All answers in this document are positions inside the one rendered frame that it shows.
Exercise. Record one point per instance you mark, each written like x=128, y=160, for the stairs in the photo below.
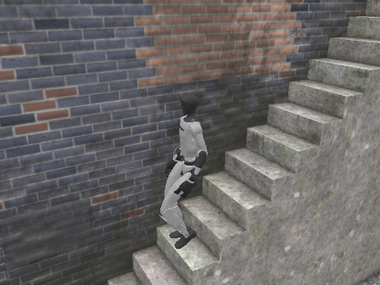
x=300, y=204

